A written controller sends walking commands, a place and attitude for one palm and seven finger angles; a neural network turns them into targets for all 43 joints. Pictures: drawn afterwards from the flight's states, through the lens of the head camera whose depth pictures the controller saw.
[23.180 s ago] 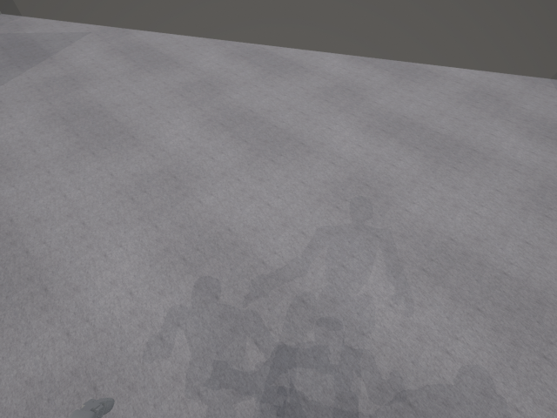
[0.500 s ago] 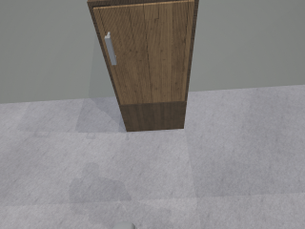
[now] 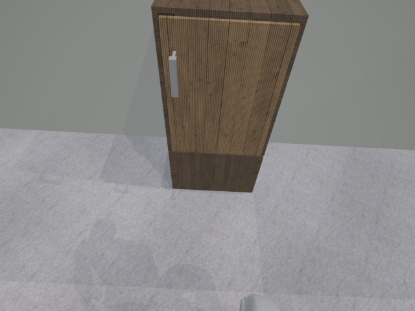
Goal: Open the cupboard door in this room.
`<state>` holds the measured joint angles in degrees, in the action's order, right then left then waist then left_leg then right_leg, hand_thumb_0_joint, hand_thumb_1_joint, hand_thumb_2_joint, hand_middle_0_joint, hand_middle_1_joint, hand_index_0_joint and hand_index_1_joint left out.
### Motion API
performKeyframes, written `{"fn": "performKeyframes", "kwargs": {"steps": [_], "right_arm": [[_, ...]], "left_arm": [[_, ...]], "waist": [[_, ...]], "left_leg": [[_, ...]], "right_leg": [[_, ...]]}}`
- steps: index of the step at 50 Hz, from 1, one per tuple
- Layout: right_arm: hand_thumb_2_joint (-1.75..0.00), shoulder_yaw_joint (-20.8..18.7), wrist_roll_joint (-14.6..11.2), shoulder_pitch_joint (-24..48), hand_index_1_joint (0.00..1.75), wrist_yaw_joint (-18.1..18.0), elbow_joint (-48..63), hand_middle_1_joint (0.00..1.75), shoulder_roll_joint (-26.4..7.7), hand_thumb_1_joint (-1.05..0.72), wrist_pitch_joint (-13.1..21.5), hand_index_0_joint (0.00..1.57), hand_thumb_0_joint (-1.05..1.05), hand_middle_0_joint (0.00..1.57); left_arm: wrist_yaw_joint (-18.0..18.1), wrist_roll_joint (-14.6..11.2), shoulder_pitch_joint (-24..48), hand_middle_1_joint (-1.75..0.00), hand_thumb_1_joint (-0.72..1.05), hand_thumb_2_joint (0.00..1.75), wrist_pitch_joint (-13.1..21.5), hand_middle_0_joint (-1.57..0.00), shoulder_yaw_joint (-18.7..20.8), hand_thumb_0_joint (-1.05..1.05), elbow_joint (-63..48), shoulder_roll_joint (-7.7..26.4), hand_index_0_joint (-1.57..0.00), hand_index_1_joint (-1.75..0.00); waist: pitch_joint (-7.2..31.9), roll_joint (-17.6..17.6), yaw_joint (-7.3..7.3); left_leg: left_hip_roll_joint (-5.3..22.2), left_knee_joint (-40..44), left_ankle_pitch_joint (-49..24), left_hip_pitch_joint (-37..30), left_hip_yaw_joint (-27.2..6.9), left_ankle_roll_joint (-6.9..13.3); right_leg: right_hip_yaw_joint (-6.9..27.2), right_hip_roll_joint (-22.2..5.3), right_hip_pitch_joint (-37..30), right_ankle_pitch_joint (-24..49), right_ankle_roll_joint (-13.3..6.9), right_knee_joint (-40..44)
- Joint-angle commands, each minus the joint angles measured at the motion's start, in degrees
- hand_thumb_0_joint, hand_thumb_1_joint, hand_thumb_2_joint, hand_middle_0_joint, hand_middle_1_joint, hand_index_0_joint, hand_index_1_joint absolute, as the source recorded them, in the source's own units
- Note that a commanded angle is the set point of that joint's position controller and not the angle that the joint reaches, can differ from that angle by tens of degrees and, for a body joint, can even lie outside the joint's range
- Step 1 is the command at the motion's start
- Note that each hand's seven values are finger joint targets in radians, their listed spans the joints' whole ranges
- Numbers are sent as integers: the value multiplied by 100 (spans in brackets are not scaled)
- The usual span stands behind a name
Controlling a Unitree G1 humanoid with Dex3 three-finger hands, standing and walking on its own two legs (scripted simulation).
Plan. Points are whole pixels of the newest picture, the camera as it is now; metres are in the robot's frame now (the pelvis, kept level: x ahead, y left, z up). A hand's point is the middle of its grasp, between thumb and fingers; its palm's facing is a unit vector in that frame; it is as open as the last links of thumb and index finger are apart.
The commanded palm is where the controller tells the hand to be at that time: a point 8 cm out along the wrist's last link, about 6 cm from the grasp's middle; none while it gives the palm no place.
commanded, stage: take the last steps up to it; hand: left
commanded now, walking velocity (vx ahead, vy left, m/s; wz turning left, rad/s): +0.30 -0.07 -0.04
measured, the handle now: (174, 74) +0.82 +0.16 +0.01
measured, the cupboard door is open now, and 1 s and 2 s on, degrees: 0 0 0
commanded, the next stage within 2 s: come to a stop and stand still in 0.62 s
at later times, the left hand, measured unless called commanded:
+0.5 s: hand (165, 296) +0.18 +0.10 -0.16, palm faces +0.05 -0.98 -0.21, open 7.3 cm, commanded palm none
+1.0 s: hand (160, 243) +0.31 +0.14 -0.18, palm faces +0.08 -0.97 -0.21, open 7.4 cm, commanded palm none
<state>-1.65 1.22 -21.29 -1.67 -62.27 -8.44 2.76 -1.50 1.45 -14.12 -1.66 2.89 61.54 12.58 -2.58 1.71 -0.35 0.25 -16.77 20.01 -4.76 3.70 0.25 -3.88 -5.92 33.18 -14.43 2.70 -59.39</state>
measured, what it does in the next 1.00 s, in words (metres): walks ahead: right foot, then left foot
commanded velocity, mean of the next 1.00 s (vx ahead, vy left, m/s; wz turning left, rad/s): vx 0.09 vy -0.03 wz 0.03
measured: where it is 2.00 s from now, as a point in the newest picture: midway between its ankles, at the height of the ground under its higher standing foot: outside the picture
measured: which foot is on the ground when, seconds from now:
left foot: down 0.00-0.18, up 0.20-0.68, down 0.70-1.00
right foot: up 0.00-0.14, down 0.16-0.72, up 0.74-1.00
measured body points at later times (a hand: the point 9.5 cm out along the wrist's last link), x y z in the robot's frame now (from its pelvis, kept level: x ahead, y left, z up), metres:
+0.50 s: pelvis +0.17 -0.08 +0.01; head +0.18 -0.09 +0.46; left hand +0.18 +0.16 -0.14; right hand +0.23 -0.32 -0.15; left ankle +0.21 +0.07 -0.67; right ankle +0.17 -0.15 -0.74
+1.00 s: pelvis +0.29 -0.05 +0.00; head +0.33 -0.04 +0.45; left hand +0.30 +0.19 -0.16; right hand +0.37 -0.28 -0.15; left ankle +0.28 +0.06 -0.74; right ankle +0.31 -0.18 -0.71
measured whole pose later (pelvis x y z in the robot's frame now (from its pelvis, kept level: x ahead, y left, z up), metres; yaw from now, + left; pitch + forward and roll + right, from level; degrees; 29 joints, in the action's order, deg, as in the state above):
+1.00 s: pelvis +0.29 -0.05 +0.00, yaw +2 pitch -1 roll +0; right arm -2.7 1.1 -7.5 -2.8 -61.3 -8.9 0.2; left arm 1.6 1.3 -11.8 -1.9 2.6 61.6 10.4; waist -5.8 1.4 -0.6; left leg 2.2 -26.2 14.4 10.5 7.6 0.9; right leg -2.5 -4.1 21.1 -24.6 2.0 -45.7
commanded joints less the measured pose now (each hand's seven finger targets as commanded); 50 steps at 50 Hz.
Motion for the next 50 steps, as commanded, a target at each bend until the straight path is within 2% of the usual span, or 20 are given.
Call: {"fn": "performKeyframes", "kwargs": {"steps": [1,4,6,7,8,9,10,12,14,18,23,29,33,34,35,36,37,39,43,50], "right_arm": [[-90,-202,31,-525,30,-62,29,30,-898,-90,105,20,0,20],[-90,-242,49,-293,30,-51,-1,30,-1072,-90,88,20,0,20],[-90,-274,10,-173,30,-30,-20,30,-1181,-90,74,20,0,20],[-90,-275,-32,-208,30,14,-18,30,-1115,-90,81,20,0,20],[-90,-221,-115,-478,30,91,57,30,-675,-90,87,20,0,20],[-90,-193,-146,-366,30,74,228,30,-611,-90,40,20,0,20],[-90,-216,-178,-247,30,89,180,30,-660,-90,-9,20,0,20],[-90,-240,-79,208,30,154,228,30,-534,-90,-44,20,0,20],[-90,-227,11,7,30,173,115,30,-344,-90,-188,20,0,20],[-90,-234,56,-202,30,213,108,30,-258,-90,-325,20,0,20],[-90,-218,20,661,30,280,432,30,-309,-90,-227,20,0,20],[-90,-137,-10,1393,30,289,638,30,-254,-90,-77,20,0,20],[-90,-94,1,1005,30,223,456,30,-313,-90,23,20,0,20],[-90,-125,9,524,30,184,302,30,-497,-90,72,20,0,20],[-90,-220,53,-86,30,125,150,30,-913,-90,126,20,0,20],[-90,-302,18,-484,30,82,27,30,-1286,-90,78,20,0,20],[-90,-223,-14,-327,30,30,-3,30,-1179,-90,-9,20,0,20],[-90,-55,-32,480,30,-87,104,30,-690,-90,-8,20,0,20],[-90,-136,-44,850,30,-145,158,30,-741,-90,-84,20,0,20],[-90,-395,25,1149,30,-128,343,30,-1117,-90,-319,20,0,20]], "left_arm": [[-46,-75,1123,-30,90,90,234,-20,-18,0,-752,126,-20,-30],[-48,-101,893,-30,90,90,282,-20,20,0,-720,149,-20,-30],[-13,-88,-277,-30,90,90,368,-20,104,0,-358,366,-20,-30],[23,-34,-1205,-30,90,90,460,-20,180,0,-66,629,-20,-30],[125,28,-1906,-30,90,90,531,-20,349,0,138,1291,-20,-30],[166,-109,-1916,-30,90,90,512,-20,348,0,169,1517,-20,-30],[190,-126,-1236,-30,90,90,500,-20,351,0,26,1345,-20,-30],[223,-105,-282,-30,90,90,490,-20,200,0,-280,849,-20,-30],[227,-71,185,-30,90,90,536,-20,75,0,-371,478,-20,-30],[233,-31,73,-30,90,90,610,-20,43,0,-279,291,-20,-30],[233,-33,-392,-30,90,90,704,-20,39,0,-95,381,-20,-30],[241,-14,-848,-30,90,90,687,-20,27,0,153,411,-20,-30],[262,-55,-851,-30,90,90,610,-20,15,0,244,358,-20,-30],[268,-76,-843,-30,90,90,592,-20,-18,0,245,273,-20,-30],[257,-101,-928,-30,90,90,582,-20,-53,0,177,91,-20,-30],[241,-127,-864,-30,90,90,587,-20,-138,0,77,-128,-20,-30],[307,-99,-745,-30,90,90,538,-20,-133,0,44,-114,-20,-30],[354,-114,-660,-30,90,90,394,-20,-143,0,239,-206,-20,-30],[358,-94,-729,-30,90,90,181,-20,-101,0,244,-189,-20,-30],[329,-35,-314,-30,90,90,-63,-20,81,0,-247,99,-20,-30]], "waist": [[-874,-927,305],[-649,-1080,114],[-11,-575,-430],[576,-134,-807],[1286,1522,-981],[1409,1702,-798],[1029,1187,-613],[161,220,-295],[-105,132,65],[-180,519,284],[-242,122,38],[-168,346,-229],[96,324,-16],[408,30,189],[904,-744,380],[1068,-1674,454],[844,-1276,357],[385,-919,89],[309,-598,24],[219,-1232,11]], "left_leg": [[1639,414,-3120,269,-674,805],[1641,67,-3689,721,-476,698],[1392,-1223,-4306,1030,-284,492],[1016,-2447,-3621,1634,-74,266],[176,-4411,-455,2945,227,30],[-62,-5697,1395,3389,-345,87],[294,-6166,994,3457,-612,167],[671,-6057,159,3583,-615,148],[750,-5666,-303,3192,-498,33],[739,-4888,-698,3144,-264,-164],[816,-3685,-806,3692,-188,-264],[570,-2212,-514,3395,48,-174],[238,-1084,-1016,2099,377,-73],[345,-721,-1742,1142,222,17],[1240,-812,-3120,-98,-725,406],[2327,-629,-4705,-726,-1851,1076],[2495,-494,-5095,-240,-1615,1287],[2102,-443,-5958,665,-1028,1073],[1800,-364,-5804,933,-597,848],[1855,-576,-5081,1187,-473,870]], "right_leg": [[-38,-146,685,86,-94,992],[-243,72,-633,-91,-289,1915],[-384,382,-2285,302,-422,2559],[-149,246,-3619,605,-516,2906],[1975,-1357,-4778,782,-1020,3417],[3230,-2054,-4457,1022,-1366,4106],[2988,-1958,-3840,-219,-1449,4400],[2242,-1589,-2483,-959,-1200,4602],[1346,-1243,-1512,-779,-967,4829],[584,-910,-1192,-376,-918,5096],[680,-1093,-2137,398,-1178,5089],[556,-1167,-2994,1861,-1235,4639],[129,-825,-2938,2846,-908,3707],[-66,-600,-2597,2815,-717,2947],[-400,-118,-1631,1566,-427,1848],[-556,389,-573,-1741,-240,543],[-81,244,-564,-2289,-262,135],[308,-74,-958,-1770,-123,523],[196,16,-1402,-1041,-21,1353],[130,182,-1252,-993,-120,1233]]}}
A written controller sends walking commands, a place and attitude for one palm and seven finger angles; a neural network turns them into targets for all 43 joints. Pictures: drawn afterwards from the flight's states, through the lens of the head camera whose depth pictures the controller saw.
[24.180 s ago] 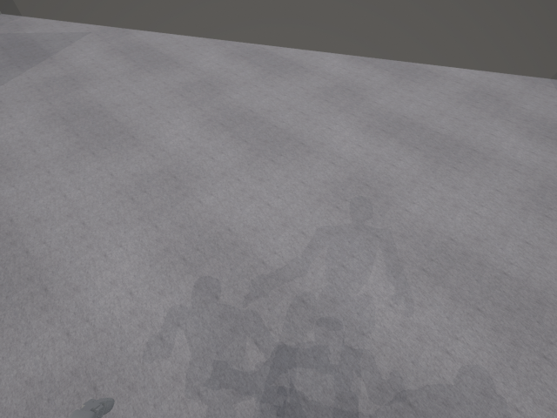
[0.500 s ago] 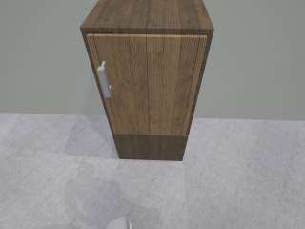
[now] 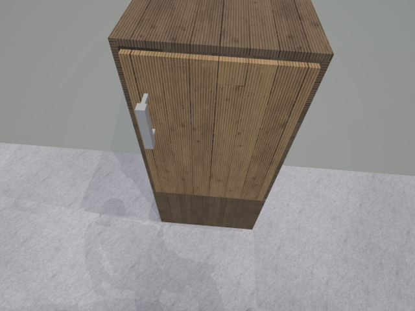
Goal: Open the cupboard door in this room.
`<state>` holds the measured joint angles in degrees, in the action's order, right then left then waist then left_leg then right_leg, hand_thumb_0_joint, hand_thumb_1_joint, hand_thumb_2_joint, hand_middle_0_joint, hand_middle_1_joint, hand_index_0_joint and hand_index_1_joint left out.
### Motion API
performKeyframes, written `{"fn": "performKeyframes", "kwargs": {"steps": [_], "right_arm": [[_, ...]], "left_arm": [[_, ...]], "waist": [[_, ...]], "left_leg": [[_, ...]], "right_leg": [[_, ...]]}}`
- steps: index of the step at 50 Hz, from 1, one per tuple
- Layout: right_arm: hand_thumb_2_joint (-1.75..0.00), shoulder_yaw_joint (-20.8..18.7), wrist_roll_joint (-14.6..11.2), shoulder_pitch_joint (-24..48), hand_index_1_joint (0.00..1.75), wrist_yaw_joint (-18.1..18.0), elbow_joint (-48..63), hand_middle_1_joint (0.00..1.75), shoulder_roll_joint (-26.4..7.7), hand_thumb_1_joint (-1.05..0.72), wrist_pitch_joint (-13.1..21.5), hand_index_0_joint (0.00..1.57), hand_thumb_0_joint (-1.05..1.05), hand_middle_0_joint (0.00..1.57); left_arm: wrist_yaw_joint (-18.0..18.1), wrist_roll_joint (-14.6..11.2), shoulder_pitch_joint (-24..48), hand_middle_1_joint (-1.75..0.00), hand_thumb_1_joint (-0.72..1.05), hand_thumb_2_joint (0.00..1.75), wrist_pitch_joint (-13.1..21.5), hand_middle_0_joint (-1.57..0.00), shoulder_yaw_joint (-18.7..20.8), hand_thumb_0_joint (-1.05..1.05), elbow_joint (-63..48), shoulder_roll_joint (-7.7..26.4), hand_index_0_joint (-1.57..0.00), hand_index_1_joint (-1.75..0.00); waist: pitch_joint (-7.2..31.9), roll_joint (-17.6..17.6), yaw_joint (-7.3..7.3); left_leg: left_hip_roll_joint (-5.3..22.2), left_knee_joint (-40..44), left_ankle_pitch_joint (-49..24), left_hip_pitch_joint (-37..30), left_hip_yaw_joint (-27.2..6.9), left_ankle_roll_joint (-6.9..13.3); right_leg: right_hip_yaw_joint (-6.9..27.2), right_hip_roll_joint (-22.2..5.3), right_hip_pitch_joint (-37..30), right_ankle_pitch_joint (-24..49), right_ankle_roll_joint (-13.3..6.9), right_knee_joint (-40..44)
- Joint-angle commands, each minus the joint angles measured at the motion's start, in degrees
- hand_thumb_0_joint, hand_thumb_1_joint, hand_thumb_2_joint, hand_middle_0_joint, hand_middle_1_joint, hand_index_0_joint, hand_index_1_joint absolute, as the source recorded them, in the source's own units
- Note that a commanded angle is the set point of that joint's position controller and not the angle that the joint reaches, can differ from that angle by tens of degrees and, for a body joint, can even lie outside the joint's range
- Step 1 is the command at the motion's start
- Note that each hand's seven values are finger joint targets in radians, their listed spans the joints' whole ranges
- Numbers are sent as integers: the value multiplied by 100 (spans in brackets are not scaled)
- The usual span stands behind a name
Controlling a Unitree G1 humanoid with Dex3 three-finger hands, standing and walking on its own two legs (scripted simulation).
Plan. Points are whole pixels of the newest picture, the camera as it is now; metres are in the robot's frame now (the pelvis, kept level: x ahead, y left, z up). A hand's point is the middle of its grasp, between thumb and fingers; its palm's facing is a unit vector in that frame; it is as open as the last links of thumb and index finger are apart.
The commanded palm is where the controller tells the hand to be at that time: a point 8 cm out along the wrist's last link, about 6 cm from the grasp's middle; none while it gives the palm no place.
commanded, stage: come to a stop and stand still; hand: left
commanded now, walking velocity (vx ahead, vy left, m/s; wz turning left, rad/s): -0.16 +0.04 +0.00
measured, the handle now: (147, 122) +0.53 +0.19 +0.01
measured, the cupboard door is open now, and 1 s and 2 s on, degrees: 0 0 0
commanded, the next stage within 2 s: look again from close up in 1.48 s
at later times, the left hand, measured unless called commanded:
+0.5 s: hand out of the picture +0.01 +0.14 -0.15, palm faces +0.07 -0.95 -0.29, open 7.4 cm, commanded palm none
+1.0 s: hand out of the picture -0.04 +0.18 -0.18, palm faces +0.01 -0.99 -0.15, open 7.4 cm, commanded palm none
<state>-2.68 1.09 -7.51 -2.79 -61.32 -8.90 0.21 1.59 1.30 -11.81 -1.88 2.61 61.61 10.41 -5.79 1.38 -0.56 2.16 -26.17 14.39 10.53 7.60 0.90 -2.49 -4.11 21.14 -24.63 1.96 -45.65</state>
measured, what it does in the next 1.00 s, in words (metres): steps on the spot: right foot, then left foot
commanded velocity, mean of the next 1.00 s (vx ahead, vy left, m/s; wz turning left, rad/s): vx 0.04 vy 0.01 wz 0.00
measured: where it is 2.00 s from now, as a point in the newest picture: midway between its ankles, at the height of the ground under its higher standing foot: outside the picture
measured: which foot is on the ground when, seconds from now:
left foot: down 0.00-0.14, up 0.16-0.66, down 0.68-1.00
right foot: up 0.00-0.10, down 0.12-0.68, up 0.70-1.00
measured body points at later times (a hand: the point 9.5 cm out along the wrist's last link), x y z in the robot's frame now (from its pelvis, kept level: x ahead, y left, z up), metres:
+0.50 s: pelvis -0.03 -0.05 +0.01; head +0.00 -0.09 +0.45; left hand +0.00 +0.19 -0.13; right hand +0.03 -0.31 -0.17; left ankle -0.10 +0.13 -0.66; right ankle +0.03 -0.14 -0.74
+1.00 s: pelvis -0.04 +0.00 +0.01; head -0.02 +0.03 +0.46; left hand -0.04 +0.23 -0.17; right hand -0.10 -0.20 -0.13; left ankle -0.10 +0.10 -0.74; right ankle -0.07 -0.14 -0.67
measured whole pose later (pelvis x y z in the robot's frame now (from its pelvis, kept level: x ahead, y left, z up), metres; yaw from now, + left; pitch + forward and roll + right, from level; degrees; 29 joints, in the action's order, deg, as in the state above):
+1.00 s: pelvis -0.04 +0.00 +0.01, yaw -1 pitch +1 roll -1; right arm -0.4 1.5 -22.4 -3.5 -64.1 -4.1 1.7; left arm 0.0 1.5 -15.2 -3.1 3.4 63.6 11.7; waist -1.3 3.5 1.2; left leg 0.5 -18.3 15.0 4.6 3.3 1.7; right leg -0.1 -1.3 25.0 -19.0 3.1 -54.6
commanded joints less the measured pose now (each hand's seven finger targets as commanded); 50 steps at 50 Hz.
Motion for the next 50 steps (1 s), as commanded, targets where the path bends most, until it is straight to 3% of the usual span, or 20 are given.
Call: {"fn": "performKeyframes", "kwargs": {"steps": [1,4,5,6,7,8,10,15,25,28,32,33,34,35,36,37,38,42,46,50], "right_arm": [[-90,-298,52,-159,30,0,292,30,-1066,-90,-81,20,0,20],[-90,-320,38,-2,30,62,353,30,-1076,-90,-133,20,0,20],[-90,-320,13,-72,30,92,351,30,-972,-90,-147,20,0,20],[-90,-274,-46,-371,30,135,398,30,-590,-90,-153,20,0,20],[-90,-227,-100,-279,30,137,519,30,-493,-90,-227,20,0,20],[-90,-232,-100,-328,30,135,460,30,-533,-90,-323,20,0,20],[-90,-260,-45,-356,30,152,345,30,-632,-90,-417,20,0,20],[-90,-259,2,-444,30,263,351,30,-866,-90,-426,20,0,20],[-90,-150,-16,-502,30,353,457,30,-719,-90,-352,20,0,20],[-90,-110,-41,-625,30,345,448,30,-617,-90,-266,20,0,20],[-90,-27,-62,-1691,30,254,67,30,-482,-90,-80,20,0,20],[-90,-54,-22,-1730,30,212,56,30,-680,-90,-34,20,0,20],[-90,-121,44,-1581,30,179,148,30,-1023,-90,0,20,0,20],[-90,-132,41,-1084,30,130,366,30,-1258,-90,-47,20,0,20],[-90,-73,66,-739,30,98,507,30,-1192,-90,-30,20,0,20],[-90,-20,46,-662,30,80,391,30,-993,-90,44,20,0,20],[-90,20,29,-713,30,47,314,30,-852,-90,80,20,0,20],[-90,32,-14,-1467,30,-42,75,30,-727,-90,189,20,0,20],[-90,14,14,-1991,30,-161,-152,30,-650,-90,202,20,0,20],[-90,-13,46,-2065,30,-144,-286,30,-562,-90,189,20,0,20]], "left_arm": [[13,-17,-518,-30,90,90,-26,-20,117,0,-322,345,-20,-30],[-2,-22,-728,-30,90,90,46,-20,139,0,-327,420,-20,-30],[3,1,-825,-30,90,90,118,-20,147,0,-315,606,-20,-30],[49,77,-741,-30,90,90,199,-20,201,0,-369,1094,-20,-30],[36,29,-728,-30,90,90,216,-20,202,0,-423,1349,-20,-30],[32,10,-585,-30,90,90,207,-20,150,0,-477,1310,-20,-30],[65,6,-83,-30,90,90,177,-20,194,0,-606,1183,-20,-30],[110,-37,-288,-30,90,90,230,-20,208,0,-651,1131,-20,-30],[50,77,-371,-30,90,90,185,-20,212,0,-654,1156,-20,-30],[25,94,-346,-30,90,90,179,-20,228,0,-580,1200,-20,-30],[12,-9,-58,-30,90,90,133,-20,174,0,-478,1031,-20,-30],[-12,-66,-142,-30,90,90,106,-20,103,0,-455,753,-20,-30],[-37,-107,-250,-30,90,90,87,-20,35,0,-480,351,-20,-30],[-31,-66,-213,-30,90,90,50,-20,26,0,-486,275,-20,-30],[-89,-35,-295,-30,90,90,88,-20,59,0,-478,330,-20,-30],[-105,47,-365,-30,90,90,25,-20,74,0,-253,333,-20,-30],[-134,44,-496,-30,90,90,23,-20,102,0,-146,391,-20,-30],[-176,36,-519,-30,90,90,104,-20,111,0,-62,379,-20,-30],[-147,5,-250,-30,90,90,35,-20,120,0,-186,400,-20,-30],[-151,-53,133,-30,90,90,68,-20,10,0,-286,118,-20,-30]], "waist": [[474,-1216,-12],[564,-1110,-212],[700,-619,-246],[873,818,-152],[836,1325,-255],[802,853,-197],[502,996,-89],[841,738,-200],[525,1102,-241],[490,1244,-228],[723,693,271],[553,-238,278],[191,-1581,258],[-415,-1700,162],[-559,-1084,-42],[-422,-1364,-76],[-467,-1259,-119],[-108,-762,61],[53,-785,193],[231,-1145,291]], "left_leg": [[1599,294,-4334,-247,-873,761],[1267,-128,-3031,54,-700,414],[907,-623,-2083,103,-475,120],[223,-1537,-75,765,-106,-207],[-160,-2324,2144,944,-362,-265],[-111,-2944,2178,795,-825,-214],[-114,-3803,1685,1219,-1070,-236],[-124,-4249,730,1846,-1168,-441],[-66,-2239,931,1053,-677,-395],[-138,-1457,1171,586,-467,-294],[-233,545,255,-1133,-295,-176],[233,1088,835,-1091,-958,-65],[1324,2004,2454,-290,-2477,253],[1861,2562,3112,853,-2986,518],[1860,2516,2676,1340,-2799,644],[1450,2512,2176,1103,-2448,354],[1232,2322,1688,782,-2113,192],[1177,1698,-868,-663,-1616,143],[1532,1065,-3565,-1149,-1564,453],[1359,795,-4069,-1179,-1370,729]], "right_leg": [[-46,28,-121,63,-72,54],[-184,24,-831,1313,-68,1332],[-11,-198,-1117,2507,-60,2044],[1176,-1199,-1568,4351,-384,2297],[1773,-2044,-1278,5505,-1030,2472],[1477,-2051,-916,4899,-1257,2577],[1545,-1736,-650,3560,-1164,2769],[1133,-1526,-1581,3710,-900,2588],[1290,-1265,-936,144,-835,3519],[1355,-1201,-668,-330,-876,3746],[779,-629,172,-695,-381,3258],[513,-287,584,-725,-210,2564],[-20,221,822,-299,-32,1377],[65,269,709,-100,-62,660],[214,159,414,218,-93,106],[412,193,397,395,-51,-140],[424,270,594,591,-48,-419],[409,275,1323,898,74,-971],[417,169,1480,538,133,-1227],[146,98,932,332,85,-298]]}}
